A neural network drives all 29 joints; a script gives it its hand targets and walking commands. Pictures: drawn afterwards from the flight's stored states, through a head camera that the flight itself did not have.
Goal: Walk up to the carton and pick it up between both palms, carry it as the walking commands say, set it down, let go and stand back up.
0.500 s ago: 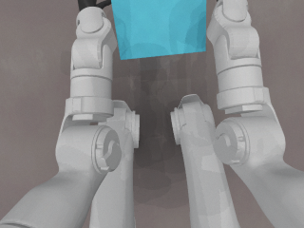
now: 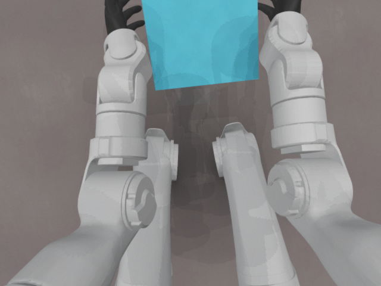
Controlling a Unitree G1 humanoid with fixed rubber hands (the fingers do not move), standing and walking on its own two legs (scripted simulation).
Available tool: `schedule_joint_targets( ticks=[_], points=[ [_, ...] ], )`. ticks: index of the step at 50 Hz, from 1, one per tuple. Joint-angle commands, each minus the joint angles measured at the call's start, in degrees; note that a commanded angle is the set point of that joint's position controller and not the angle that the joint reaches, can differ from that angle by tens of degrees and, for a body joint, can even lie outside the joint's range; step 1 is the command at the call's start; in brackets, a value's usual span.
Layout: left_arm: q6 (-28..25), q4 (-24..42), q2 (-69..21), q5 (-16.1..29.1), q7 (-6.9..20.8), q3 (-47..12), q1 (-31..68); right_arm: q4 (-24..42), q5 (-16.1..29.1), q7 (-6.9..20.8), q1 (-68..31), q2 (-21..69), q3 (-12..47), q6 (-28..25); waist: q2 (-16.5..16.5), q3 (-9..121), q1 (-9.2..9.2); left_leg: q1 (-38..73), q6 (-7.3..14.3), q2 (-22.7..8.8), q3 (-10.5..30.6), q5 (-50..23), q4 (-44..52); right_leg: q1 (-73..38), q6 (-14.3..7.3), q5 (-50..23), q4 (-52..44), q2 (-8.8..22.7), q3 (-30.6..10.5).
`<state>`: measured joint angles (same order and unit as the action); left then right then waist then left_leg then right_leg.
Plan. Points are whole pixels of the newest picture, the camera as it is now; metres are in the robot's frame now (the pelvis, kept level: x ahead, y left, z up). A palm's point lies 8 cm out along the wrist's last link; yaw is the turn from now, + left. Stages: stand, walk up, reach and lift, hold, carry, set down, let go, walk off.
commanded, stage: reach and lift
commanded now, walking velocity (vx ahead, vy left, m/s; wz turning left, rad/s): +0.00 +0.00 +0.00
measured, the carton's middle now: (200, 37) +0.52 -0.03 -0.19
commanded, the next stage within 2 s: none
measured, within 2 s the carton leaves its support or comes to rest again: neither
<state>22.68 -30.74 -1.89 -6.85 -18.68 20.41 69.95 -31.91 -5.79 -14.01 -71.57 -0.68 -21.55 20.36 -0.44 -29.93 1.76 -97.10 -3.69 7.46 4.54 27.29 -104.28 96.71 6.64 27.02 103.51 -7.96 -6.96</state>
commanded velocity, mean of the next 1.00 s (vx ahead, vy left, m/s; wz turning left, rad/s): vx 0.00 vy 0.00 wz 0.00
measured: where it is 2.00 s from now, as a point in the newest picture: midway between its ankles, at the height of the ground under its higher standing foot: (198, 178)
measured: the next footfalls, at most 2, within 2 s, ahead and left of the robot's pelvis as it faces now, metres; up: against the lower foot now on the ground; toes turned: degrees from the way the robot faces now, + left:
none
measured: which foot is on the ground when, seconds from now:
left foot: down 0.00-1.00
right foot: down 0.00-1.00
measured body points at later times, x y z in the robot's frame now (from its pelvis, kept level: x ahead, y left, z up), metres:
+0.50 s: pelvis +0.00 +0.00 +0.05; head +0.31 -0.01 +0.37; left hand +0.51 +0.11 -0.04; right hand +0.52 -0.15 -0.02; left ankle +0.16 +0.12 -0.46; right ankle +0.16 -0.14 -0.46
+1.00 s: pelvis +0.01 +0.00 +0.11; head +0.27 +0.00 +0.47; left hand +0.49 +0.12 +0.04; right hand +0.50 -0.14 +0.06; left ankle +0.16 +0.12 -0.46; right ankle +0.16 -0.14 -0.46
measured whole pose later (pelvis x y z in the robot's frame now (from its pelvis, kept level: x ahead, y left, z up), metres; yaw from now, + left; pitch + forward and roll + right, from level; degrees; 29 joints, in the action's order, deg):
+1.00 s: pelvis +0.01 +0.00 +0.11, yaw +0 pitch +13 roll +0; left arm 23.9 -29.9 -4.5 -7.4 -17.9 19.5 57.8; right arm -31.5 -6.2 -15.6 -59.9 3.1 -19.0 21.4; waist -0.2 -24.9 1.3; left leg -71.4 -3.0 6.6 6.4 24.1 -82.9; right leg 71.1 4.9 23.5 82.0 -7.2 -7.7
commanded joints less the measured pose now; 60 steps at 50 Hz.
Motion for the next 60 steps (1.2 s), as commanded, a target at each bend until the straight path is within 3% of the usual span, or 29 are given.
schedule_joint_targets(
  ticks=[1,5,11,14,25,35,46,54,60],
  points=[
    [-2.1,8.1,-58.8,11.4,24.3,-42.8,49.9,2.3,11.7,22.2,-39.0,66.0,39.9,1.5,-0.5,138.4,-0.38,39.3,2.3,2.3,-8.6,-8.5,12.1,-35.1,-3.8,-9.0,-11.2,-2.5,11.0],
    [-1.2,6.5,-59.3,11.9,24.6,-42.7,48.5,3.3,11.9,21.6,-39.8,65.4,40.3,2.1,1.0,136.5,-0.07,39.1,2.6,2.0,-8.3,-6.2,14.0,-37.4,-3.7,-7.1,-13.2,-2.3,10.8],
    [-1.0,-0.8,-60.4,9.5,25.8,-37.6,44.5,-3.5,8.7,22.3,-36.6,65.6,36.1,2.0,1.6,124.8,0.4,35.4,2.6,1.6,-7.7,-0.7,17.0,-33.7,-4.0,-1.8,-16.5,-1.8,10.9],
    [-1.7,1.6,-61.1,9.9,26.0,-38.8,45.2,-2.8,8.8,22.5,-35.2,67.3,36.3,1.5,0.9,128.3,0.85,38.6,2.5,1.8,-7.5,-3.8,17.8,-35.9,-4.0,-4.9,-17.3,-2.1,11.0],
    [-1.3,8.5,-61.5,11.7,25.3,-44.8,42.4,3.7,12.8,22.2,-32.5,69.1,43.2,1.7,-0.6,138.6,-0.92,48.5,2.2,2.0,-7.0,-10.6,21.0,-45.7,-3.8,-11.0,-20.4,-2.6,9.7],
    [-1.0,5.2,-62.2,11.5,25.5,-43.6,39.0,2.6,11.1,21.6,-31.2,67.9,42.1,1.7,0.9,130.5,0.09,49.2,2.4,1.3,-5.6,-6.6,25.9,-47.3,-4.0,-6.9,-25.5,-2.0,8.9],
    [-1.6,6.2,-63.3,10.5,25.9,-43.8,37.4,0.5,10.2,22.7,-27.4,70.2,40.6,1.3,-0.9,128.3,0.12,56.0,2.3,1.0,-4.4,-7.2,31.7,-50.2,-4.5,-6.9,-30.6,-1.9,8.3],
    [-2.2,2.5,-65.0,8.6,26.6,-41.4,31.9,-1.8,8.5,23.4,-23.1,71.8,39.1,0.6,-0.4,118.4,-0.21,56.6,2.7,0.8,-3.7,-6.5,36.0,-51.5,-4.6,-6.3,-35.1,-1.6,7.8],
    [-3.6,-7.4,-66.2,2.1,27.0,-31.1,22.8,-12.3,1.9,23.7,-13.4,73.2,29.4,-0.4,-0.2,91.3,-0.48,51.6,3.5,0.8,-3.4,-4.3,41.3,-46.4,-4.8,-5.1,-40.4,-0.9,7.6]
  ],
)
